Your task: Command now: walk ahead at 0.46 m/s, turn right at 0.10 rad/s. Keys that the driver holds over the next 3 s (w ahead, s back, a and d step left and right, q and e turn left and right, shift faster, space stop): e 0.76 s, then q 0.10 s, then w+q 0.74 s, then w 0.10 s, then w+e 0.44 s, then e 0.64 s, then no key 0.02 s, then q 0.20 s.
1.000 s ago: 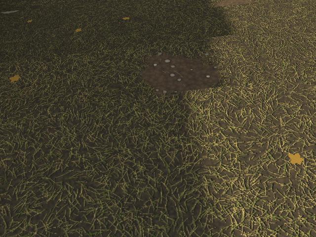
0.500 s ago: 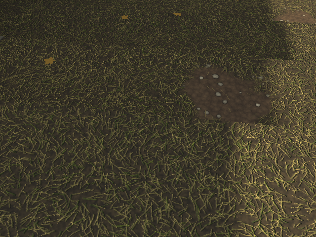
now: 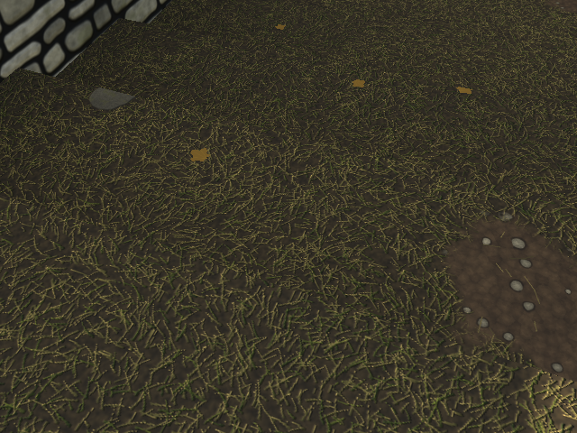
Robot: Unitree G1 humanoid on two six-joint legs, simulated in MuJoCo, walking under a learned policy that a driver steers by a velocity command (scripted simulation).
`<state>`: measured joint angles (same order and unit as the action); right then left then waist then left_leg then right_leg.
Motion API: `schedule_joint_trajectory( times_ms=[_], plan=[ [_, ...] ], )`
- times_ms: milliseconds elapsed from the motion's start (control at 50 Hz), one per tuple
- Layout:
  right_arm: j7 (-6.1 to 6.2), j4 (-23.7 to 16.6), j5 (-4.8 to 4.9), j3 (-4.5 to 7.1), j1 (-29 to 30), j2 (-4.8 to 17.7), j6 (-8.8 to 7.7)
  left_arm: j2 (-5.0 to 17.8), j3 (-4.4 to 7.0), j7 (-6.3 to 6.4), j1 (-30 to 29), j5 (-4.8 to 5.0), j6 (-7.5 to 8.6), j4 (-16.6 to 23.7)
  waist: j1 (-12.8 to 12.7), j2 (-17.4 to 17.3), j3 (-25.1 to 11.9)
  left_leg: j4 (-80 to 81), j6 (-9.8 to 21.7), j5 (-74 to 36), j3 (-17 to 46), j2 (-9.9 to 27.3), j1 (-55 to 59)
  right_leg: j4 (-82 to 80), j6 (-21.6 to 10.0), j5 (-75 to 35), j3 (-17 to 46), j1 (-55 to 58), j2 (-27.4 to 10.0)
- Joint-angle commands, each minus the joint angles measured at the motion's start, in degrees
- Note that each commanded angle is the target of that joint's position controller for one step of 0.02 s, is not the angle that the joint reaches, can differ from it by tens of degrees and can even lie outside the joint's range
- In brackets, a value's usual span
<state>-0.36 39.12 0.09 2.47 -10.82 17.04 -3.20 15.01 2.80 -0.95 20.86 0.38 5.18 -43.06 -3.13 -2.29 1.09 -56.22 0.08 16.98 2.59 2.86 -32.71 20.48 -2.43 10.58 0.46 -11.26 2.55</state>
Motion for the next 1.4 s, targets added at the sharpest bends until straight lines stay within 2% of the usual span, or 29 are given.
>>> schedule_joint_trajectory(
  times_ms=[20, 80, 100, 180, 200, 220, 240, 280, 300, 360, 420, 540, 580, 600, 620, 640, 660, 700, 820, 880, 920, 960, 1020, 1060, 1100, 1140, 1200, 1300, 1400],
  plan=[
    [-0.44, -4.23, -0.42, -0.43, 3.57, 0.72, -1.52, 10.18, 2.52, 0.54, -3.79, 0.63, 0.41, 3.81, 1.5, 7.06, 0.19, 13.72, -1.21, -7.24, -0.35, 0.13, 0.53, -9.18, -10.76, -15.61, 12.09, 0.08, -12.33],
    [-0.78, -4.58, -0.28, -0.03, 7.21, 1.98, -2.11, 11.48, 2.94, 1.08, -0.24, 0.91, -0.82, 1.68, 0.33, 7.74, -1.25, 21.56, -2.18, -16.24, -0.79, -3.34, 6.82, -5.69, -8.88, -24.89, 10.68, 0.45, -11.68],
    [-2.78, -3.58, -5.87, -2.44, 3.1, -0.26, -1.63, 8.5, 1.24, -1.82, -5.13, -6.59, 1.12, 4.11, 3.05, 6.77, -5.04, 21.03, -2.37, -16.22, 0.21, -2.13, 9.78, -5.54, -10.45, -19.67, 11.65, -2.95, -11.37],
    [-1.27, -3.09, -1.35, 1.36, -0.67, 10.51, -3.74, 10.36, 1.92, -3.38, -5.42, -3.05, 2.45, 3.5, 6.71, 3.41, -6.9, 30.02, 5.57, -28.13, -2.24, -1.65, 26.76, 5.81, -4.51, -26.83, 11.96, -6.58, -6.99],
    [0.06, -3.1, -1.09, 2.33, -7.38, 15.05, -4.7, 4.4, 0.1, -3.11, -1.33, -2.81, 2.4, 4.46, 7.22, -5.76, -17.64, 29.95, 16.83, -53.18, 7.57, 10.9, 42.84, 19.83, 1.27, -15.6, 7.31, -11.87, -0.35],
    [0.18, -4.15, -2.15, 1.52, -10.12, 14.52, -4.02, -1.45, -1.91, -2.71, 10.38, -4.5, 2.82, 4.14, 3.27, -15.42, -32.21, 31.24, 31.53, -59.71, 27.17, 27.36, 59.45, 33.11, 3.95, 25.18, 3.18, -22.05, 5.74],
    [0.77, -3.67, -3.73, 1.3, -10.92, 9.95, -3.87, 4.53, -0.33, -2.45, 4.18, -4.07, 2.41, 3.7, 6.87, -7.33, -20.64, 35.08, 26.01, -42.61, 27.48, 25.76, 49.05, 44.22, 3.77, 26.68, 4.92, -28.05, 1.54],
    [1.67, -4.77, -1.13, 0.47, -1.49, 5.49, -3.41, 7.33, 0.97, 0.21, 0.34, -4.13, 0.98, 3.5, 2.82, -5.03, -10.56, 40.76, 17.32, -24.45, 15.21, 19.15, 31.18, 46.3, 4.53, 19.71, 2.64, -26.28, -3.83],
    [2.08, -5.02, -0.97, -0.05, 0.55, 3.68, -3.18, 5.77, 0.41, 0.61, -0.17, -4.63, 0.4, 3.6, 1.26, -5.58, -9.03, 42.32, 15.87, -27.12, 10.79, 17.19, 26.58, 44.12, 5.17, 18.11, 2.88, -23.09, -5.57],
    [3.53, -7.25, -2.55, 1.89, 4.48, 6.61, -3.38, 2.82, -0.89, -2.31, -1.25, -4.34, -0.62, 3.57, 0.03, -2.83, -8.89, 45.22, 13.52, -29.76, -0.17, 12.52, 20.45, 36.61, 6.26, 13.18, -2.58, -14.83, -5.21],
    [3.45, -6.49, -3.21, 4.4, 2.05, 10.63, -3.25, 3.28, -1.25, -4.89, -5.45, -3.93, -1.04, 4.39, 2.14, -3.3, -6.96, 45.29, 13.49, -27.01, -2.55, 13.89, 21.35, 26.59, 5.04, 8.0, -3.25, -13.45, -6.33],
    [2.93, -6.07, -3.65, 4.79, 4.02, 9.26, -3.61, 6.66, 0.01, -4.94, -7.05, -2.39, -0.7, 5.35, 1.85, -3.28, -6.08, 42.02, 11.18, -12.83, -3.06, 17.61, 23.82, 12.95, -0.61, -2.24, -2.13, -9.49, -5.95],
    [2.83, -4.48, -3.68, 3.91, 3.48, 8.02, -3.38, 8.68, 1.55, -4.9, -7.96, -1.37, 0.49, 6.6, 1.67, -2.21, -6.55, 37.53, 7.17, -6.41, -5.7, 14.89, 21.0, 6.72, -4.3, -9.97, -3.52, -2.45, -2.72],
    [2.77, -3.73, -3.44, 3.32, 0.24, 6.03, -3.09, 11.53, 2.8, -4.46, -6.58, -1.33, 1.14, 6.98, 1.97, 3.17, -8.33, 31.14, 3.23, -2.11, -9.71, 10.86, 19.51, 3.18, -8.63, -24.07, 0.15, 3.31, -5.45],
    [3.15, -6.48, -3.32, 2.0, -3.91, 1.99, -3.09, 19.76, 5.06, -3.0, -5.16, -0.28, 1.63, 8.62, 4.28, 15.94, -13.57, 17.21, -3.54, 13.1, -16.65, 0.96, 10.96, -0.9, -22.64, -46.74, 19.81, 14.12, -20.04],
    [2.96, -6.61, -3.46, 1.84, -1.22, 4.33, -3.76, 19.73, 5.32, -2.38, -2.26, -1.85, 2.91, 8.78, 1.43, 9.7, -11.73, 10.9, -4.79, 23.24, -6.64, -3.23, 0.65, -2.08, -25.98, -41.28, 28.89, 17.65, -24.29],
    [2.68, -5.8, -2.87, 2.01, 1.76, 5.39, -3.17, 17.52, 5.36, -1.5, -1.67, -3.28, 3.74, 6.89, 0.14, 8.28, -7.97, 6.66, -4.79, 19.73, -1.48, -0.93, -3.56, -2.99, -20.54, -30.98, 24.86, 15.4, -21.76],
    [3.48, -3.79, -3.7, 3.4, 0.65, 9.06, -2.08, 12.62, 4.05, -1.16, -5.71, -1.25, 2.87, 7.39, 2.22, 9.15, -7.57, -0.78, -5.23, 16.0, -0.05, 0.33, -3.3, -3.85, -16.53, -28.2, 20.23, 10.4, -18.7],
    [0.84, 1.04, -3.02, 1.51, -5.71, 6.08, 0.34, 10.99, 3.13, -1.55, -12.52, -1.83, 1.69, 11.91, 4.99, 7.09, -7.67, 0.74, -6.01, 1.97, -2.0, 0.03, 7.0, -5.3, -13.31, -23.39, 12.82, -2.27, -14.57],
    [-2.02, 3.87, -2.85, -0.41, -7.43, 2.16, 0.91, 5.88, 0.92, -2.71, -14.96, 0.0, 1.6, 12.34, 4.95, 4.46, -6.38, 14.38, -7.11, -0.05, -1.66, 4.22, 13.49, -0.73, -7.11, -6.4, 10.06, -6.32, -11.77],
    [-2.89, 3.12, -2.28, -0.32, -4.58, 3.14, 0.38, 9.89, 2.08, -3.66, -8.55, -0.23, -0.04, 9.73, 1.06, 5.78, -2.2, 21.55, -6.02, 0.46, -8.14, 0.34, 12.39, -0.79, -7.77, 20.48, 13.93, -6.92, -11.36],
    [-2.02, 0.24, -2.23, 0.49, -0.55, 6.86, -1.5, 13.98, 3.63, -2.42, -2.91, -1.66, -0.31, 7.82, -2.48, 9.46, -2.02, 20.98, -1.33, 5.33, -7.61, -0.84, 4.6, -2.68, -12.44, 28.44, 23.3, -0.06, -16.97],
    [-1.25, -0.29, -1.73, -0.33, -1.79, 5.5, -4.89, 6.63, 0.11, -0.03, -8.18, -1.62, 0.53, 7.38, 1.07, 10.01, -3.82, 25.97, 7.15, 1.43, -4.14, -0.14, 7.49, -1.52, -11.67, 28.35, 25.28, 0.51, -18.83],
    [-0.99, 0.29, -2.15, 0.16, -4.82, 6.38, -5.57, 6.27, -0.54, 0.89, -13.51, -3.19, 0.35, 9.47, 4.11, 5.18, -3.46, 31.18, 13.93, 8.04, 3.19, 1.88, 16.31, 4.38, -6.66, 23.61, 12.29, -7.44, -10.32],
    [-0.58, 2.78, -2.56, 1.76, -14.7, 9.69, -5.34, 6.05, -0.46, 0.75, -21.21, -4.59, 0.03, 12.05, 10.21, -6.86, -1.58, 42.48, 22.62, 9.91, 29.15, 12.51, 36.51, 23.22, 1.74, 16.52, 2.28, -30.14, -0.11],
    [-0.76, 3.75, -3.06, 0.8, -19.21, 5.83, -4.95, 4.46, -0.93, 1.1, -19.77, -4.49, 0.81, 10.24, 10.61, -3.8, -0.19, 43.07, 20.21, 5.16, 32.04, 15.8, 43.22, 37.44, 1.42, 19.35, 6.01, -41.25, -2.67],
    [-1.4, 3.22, -2.81, -0.86, -15.25, 1.2, -4.1, 3.43, -0.82, 1.08, -17.49, -6.6, 1.68, 8.16, 7.31, -2.48, 0.07, 43.5, 17.43, -5.72, 22.33, 10.42, 36.95, 41.27, 1.3, 13.51, 2.83, -37.48, -4.78],
    [-3.26, 3.57, -2.22, 1.03, -13.42, 6.6, -3.03, 0.07, -2.0, -0.64, -23.36, -3.45, -0.02, 8.84, 7.21, -2.51, 1.43, 45.01, 15.43, -15.84, 12.22, 4.29, 22.75, 18.3, 3.97, 6.55, -4.83, -16.38, -2.19],
    [-4.36, 3.75, -3.39, 1.89, -10.15, 7.01, -2.69, 4.57, -1.07, 0.02, -19.74, -2.8, 1.03, 7.31, 3.11, -2.54, -0.96, 36.25, 13.32, -28.16, 16.41, 6.53, 20.24, 8.19, -0.65, -7.1, -3.82, -2.74, -1.12]
  ],
)
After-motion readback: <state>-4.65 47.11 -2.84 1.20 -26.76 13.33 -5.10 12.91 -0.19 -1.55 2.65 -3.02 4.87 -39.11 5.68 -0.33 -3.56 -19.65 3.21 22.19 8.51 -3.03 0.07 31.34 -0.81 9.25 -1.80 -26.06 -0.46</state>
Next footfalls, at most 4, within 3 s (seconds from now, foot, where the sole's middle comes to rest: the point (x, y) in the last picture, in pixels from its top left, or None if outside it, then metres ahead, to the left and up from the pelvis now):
0.18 left None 0.25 0.14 -0.78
0.58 right None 0.21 -0.12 -0.78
1.02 left None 0.28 0.09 -0.78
1.42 right None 0.45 -0.19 -0.78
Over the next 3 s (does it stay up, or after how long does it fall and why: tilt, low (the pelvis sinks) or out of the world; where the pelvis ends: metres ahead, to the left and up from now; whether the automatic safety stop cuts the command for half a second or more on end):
stays up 1.04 -0.10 -0.18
